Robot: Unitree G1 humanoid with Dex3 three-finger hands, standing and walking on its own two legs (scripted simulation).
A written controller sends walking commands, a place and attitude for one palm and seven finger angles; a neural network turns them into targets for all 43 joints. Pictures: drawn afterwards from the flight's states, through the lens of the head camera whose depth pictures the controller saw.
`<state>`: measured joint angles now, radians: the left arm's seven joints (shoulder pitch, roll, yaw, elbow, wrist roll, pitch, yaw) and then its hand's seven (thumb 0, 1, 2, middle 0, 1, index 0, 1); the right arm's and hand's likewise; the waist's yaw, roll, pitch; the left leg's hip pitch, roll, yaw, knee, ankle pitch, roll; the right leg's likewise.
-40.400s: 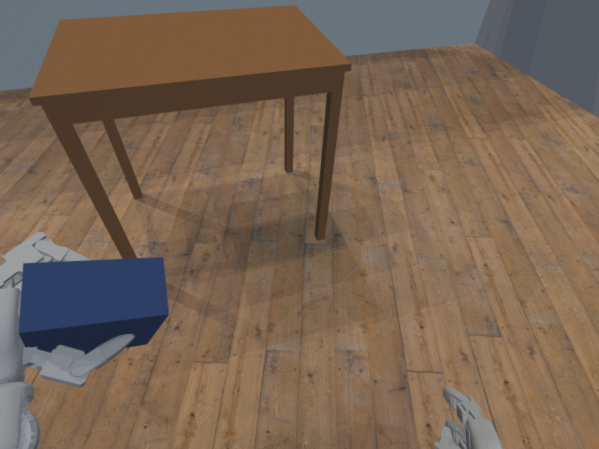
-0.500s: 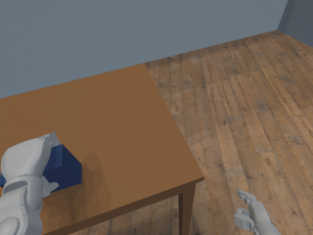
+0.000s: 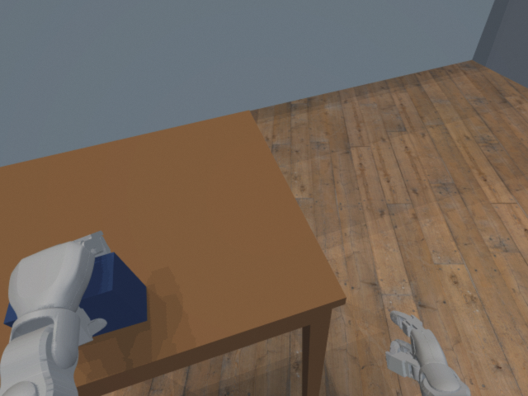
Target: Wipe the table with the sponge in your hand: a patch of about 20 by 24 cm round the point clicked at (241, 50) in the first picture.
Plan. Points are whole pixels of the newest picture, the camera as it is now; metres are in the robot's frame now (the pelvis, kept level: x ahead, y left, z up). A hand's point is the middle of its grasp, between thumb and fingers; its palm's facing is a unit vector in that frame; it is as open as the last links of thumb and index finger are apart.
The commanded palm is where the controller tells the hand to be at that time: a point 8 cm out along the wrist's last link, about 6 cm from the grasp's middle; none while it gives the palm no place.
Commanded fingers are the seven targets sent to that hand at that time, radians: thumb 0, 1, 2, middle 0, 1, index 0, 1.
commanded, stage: lift the sponge slowly off the table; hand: left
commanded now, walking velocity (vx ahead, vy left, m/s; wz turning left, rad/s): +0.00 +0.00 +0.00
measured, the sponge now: (91, 307) +0.19 +0.29 +0.06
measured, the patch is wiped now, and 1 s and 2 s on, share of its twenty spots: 1.00 1.00 1.00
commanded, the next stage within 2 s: bring the sponge back beside the body in 1.80 s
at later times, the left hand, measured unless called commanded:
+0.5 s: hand (78, 294) +0.19 +0.27 +0.12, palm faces +0.09 -0.11 -0.99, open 9.6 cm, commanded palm +0.15 +0.28 +0.18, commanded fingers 0.00 0.10 1.30 -1.20 -1.60 -1.20 -1.60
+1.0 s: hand (58, 279) +0.19 +0.29 +0.15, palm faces +0.10 -0.07 -0.99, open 9.6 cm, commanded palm +0.15 +0.29 +0.22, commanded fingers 0.00 0.10 1.30 -1.20 -1.60 -1.20 -1.60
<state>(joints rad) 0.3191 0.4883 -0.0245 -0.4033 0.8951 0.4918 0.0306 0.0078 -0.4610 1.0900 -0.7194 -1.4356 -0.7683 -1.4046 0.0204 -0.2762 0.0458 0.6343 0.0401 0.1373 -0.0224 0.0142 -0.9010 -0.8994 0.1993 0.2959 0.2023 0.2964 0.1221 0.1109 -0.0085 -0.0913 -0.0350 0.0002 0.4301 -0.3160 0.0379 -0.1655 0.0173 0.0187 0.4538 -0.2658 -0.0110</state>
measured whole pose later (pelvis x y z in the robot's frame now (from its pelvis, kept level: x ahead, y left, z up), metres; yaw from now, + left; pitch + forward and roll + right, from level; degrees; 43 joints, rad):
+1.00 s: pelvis -0.02 -0.02 +0.00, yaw +1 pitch -4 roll +0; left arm 0.19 0.62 0.03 -0.40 0.81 0.53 -0.11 -0.01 -0.48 1.09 -0.76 -1.39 -0.80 -1.36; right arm -0.01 -0.29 0.07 0.63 0.05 0.15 -0.06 0.01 -0.90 -0.90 0.20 0.30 0.20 0.30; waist 0.13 0.11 0.02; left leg -0.06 -0.02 -0.02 0.40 -0.28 0.01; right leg -0.13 0.03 0.00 0.43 -0.23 -0.03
